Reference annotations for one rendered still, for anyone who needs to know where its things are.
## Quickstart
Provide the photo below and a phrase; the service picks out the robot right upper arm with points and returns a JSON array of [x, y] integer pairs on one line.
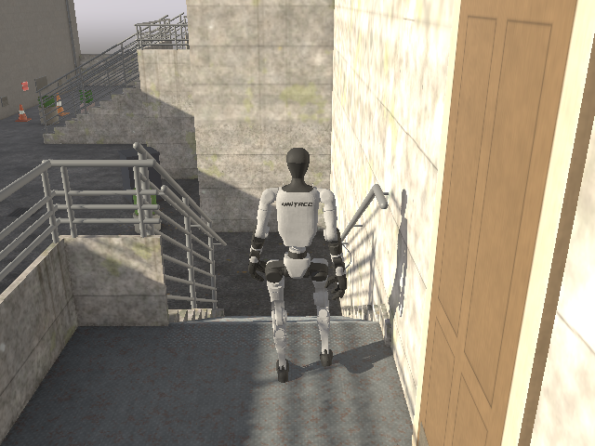
[[330, 213]]

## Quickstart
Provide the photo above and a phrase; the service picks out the robot right hand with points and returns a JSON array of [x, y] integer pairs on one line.
[[341, 287]]

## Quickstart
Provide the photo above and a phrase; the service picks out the robot right thigh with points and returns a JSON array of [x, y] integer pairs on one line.
[[319, 275]]

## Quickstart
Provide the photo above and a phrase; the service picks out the robot left hand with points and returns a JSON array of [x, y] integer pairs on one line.
[[256, 266]]

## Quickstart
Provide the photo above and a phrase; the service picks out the robot left forearm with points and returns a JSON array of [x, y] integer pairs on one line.
[[256, 247]]

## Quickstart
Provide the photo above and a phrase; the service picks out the robot right forearm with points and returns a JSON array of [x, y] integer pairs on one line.
[[335, 248]]

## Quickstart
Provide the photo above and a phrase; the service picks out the robot left foot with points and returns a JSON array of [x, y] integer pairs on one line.
[[282, 374]]

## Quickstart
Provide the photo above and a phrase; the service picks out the robot left upper arm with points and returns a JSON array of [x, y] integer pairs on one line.
[[264, 212]]

